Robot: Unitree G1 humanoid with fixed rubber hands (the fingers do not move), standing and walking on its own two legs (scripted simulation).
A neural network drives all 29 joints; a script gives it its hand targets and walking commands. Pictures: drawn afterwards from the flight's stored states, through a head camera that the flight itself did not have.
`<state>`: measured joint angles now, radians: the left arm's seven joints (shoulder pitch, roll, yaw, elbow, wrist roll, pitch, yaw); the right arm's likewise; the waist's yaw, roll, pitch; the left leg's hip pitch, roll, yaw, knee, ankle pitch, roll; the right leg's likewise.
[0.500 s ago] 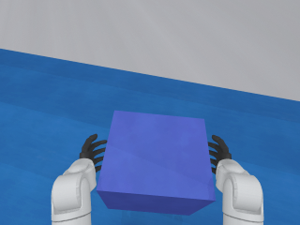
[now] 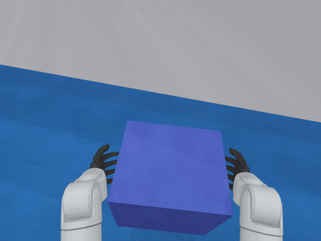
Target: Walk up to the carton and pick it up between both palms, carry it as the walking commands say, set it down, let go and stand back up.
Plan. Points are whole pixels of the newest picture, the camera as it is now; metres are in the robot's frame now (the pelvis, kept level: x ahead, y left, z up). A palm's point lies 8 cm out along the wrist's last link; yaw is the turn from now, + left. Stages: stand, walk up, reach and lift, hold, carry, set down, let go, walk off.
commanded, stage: carry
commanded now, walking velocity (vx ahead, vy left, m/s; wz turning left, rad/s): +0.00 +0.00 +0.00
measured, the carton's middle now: (167, 180) +0.28 +0.00 +0.01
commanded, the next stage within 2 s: none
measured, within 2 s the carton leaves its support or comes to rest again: neither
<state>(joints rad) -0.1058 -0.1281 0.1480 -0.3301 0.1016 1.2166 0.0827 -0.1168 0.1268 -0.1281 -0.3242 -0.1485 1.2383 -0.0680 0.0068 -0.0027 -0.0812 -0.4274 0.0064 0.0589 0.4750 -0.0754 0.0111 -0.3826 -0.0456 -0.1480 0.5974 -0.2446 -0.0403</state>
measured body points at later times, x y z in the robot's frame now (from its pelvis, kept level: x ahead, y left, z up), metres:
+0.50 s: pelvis +0.02 -0.01 +0.00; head +0.02 -0.02 +0.45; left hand +0.28 +0.15 +0.07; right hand +0.28 -0.18 +0.06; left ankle +0.11 +0.11 -0.73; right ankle +0.05 -0.09 -0.73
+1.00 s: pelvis +0.04 -0.02 +0.00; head +0.04 -0.03 +0.45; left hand +0.30 +0.14 +0.06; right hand +0.31 -0.19 +0.05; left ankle +0.11 +0.11 -0.73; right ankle +0.05 -0.09 -0.73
